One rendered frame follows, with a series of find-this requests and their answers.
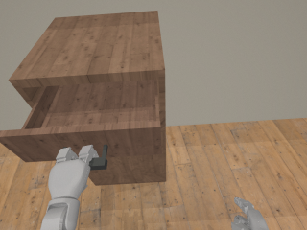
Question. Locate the drawer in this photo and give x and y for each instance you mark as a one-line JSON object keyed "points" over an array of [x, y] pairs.
{"points": [[124, 115]]}

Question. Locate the right robot hand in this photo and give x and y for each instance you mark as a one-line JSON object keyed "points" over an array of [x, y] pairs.
{"points": [[254, 220]]}

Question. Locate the cabinet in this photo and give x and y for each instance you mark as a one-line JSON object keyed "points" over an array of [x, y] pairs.
{"points": [[100, 48]]}

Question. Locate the left robot hand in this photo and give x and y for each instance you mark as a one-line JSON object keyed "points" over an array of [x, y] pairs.
{"points": [[68, 178]]}

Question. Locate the handle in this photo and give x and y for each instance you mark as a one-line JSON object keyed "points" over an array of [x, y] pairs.
{"points": [[97, 163]]}

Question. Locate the robot left forearm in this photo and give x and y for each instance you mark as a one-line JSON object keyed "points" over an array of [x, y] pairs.
{"points": [[61, 214]]}

